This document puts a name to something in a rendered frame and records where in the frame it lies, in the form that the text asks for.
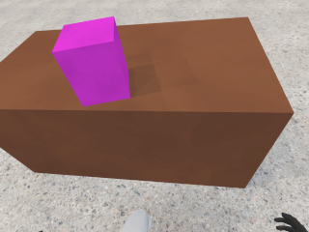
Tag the carton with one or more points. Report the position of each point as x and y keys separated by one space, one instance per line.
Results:
x=91 y=56

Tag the right robot hand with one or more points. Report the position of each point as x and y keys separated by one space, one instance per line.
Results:
x=296 y=226

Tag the robot left thigh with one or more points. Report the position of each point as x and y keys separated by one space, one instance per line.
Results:
x=138 y=221

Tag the pedestal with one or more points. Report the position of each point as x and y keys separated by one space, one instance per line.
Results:
x=205 y=107

